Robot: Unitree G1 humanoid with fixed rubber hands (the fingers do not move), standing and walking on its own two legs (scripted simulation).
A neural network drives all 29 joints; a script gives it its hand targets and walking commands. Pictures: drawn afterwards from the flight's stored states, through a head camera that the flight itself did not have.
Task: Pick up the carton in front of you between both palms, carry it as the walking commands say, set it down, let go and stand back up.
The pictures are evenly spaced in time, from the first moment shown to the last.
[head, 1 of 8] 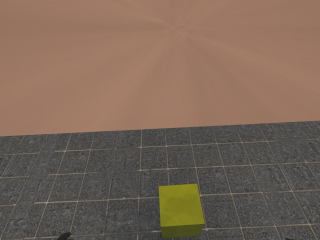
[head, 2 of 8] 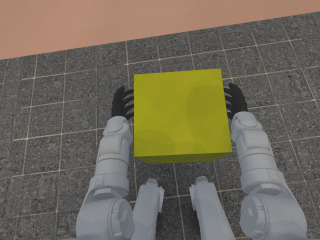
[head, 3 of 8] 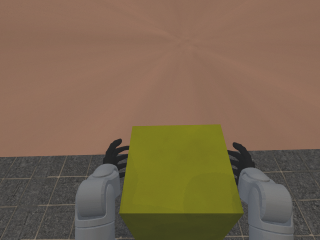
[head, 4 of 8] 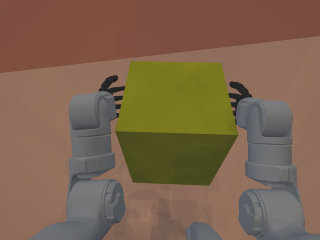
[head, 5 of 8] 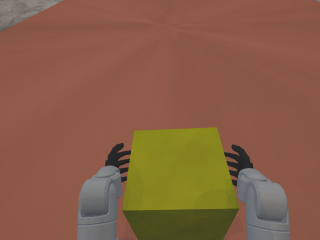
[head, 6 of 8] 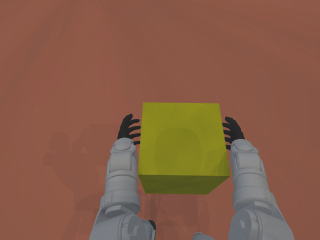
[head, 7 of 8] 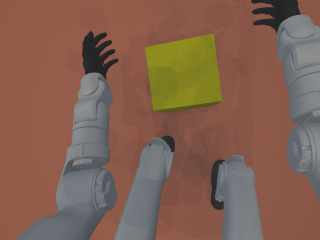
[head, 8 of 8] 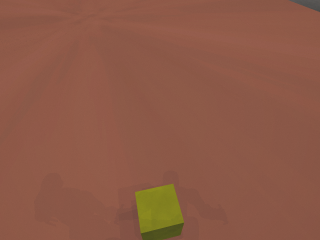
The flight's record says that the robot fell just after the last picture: no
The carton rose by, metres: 1.19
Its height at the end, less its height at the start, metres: +0.45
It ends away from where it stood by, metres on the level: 5.42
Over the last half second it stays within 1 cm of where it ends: yes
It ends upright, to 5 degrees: yes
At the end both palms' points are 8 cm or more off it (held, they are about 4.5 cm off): yes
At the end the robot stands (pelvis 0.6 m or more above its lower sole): yes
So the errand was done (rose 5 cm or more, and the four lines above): yes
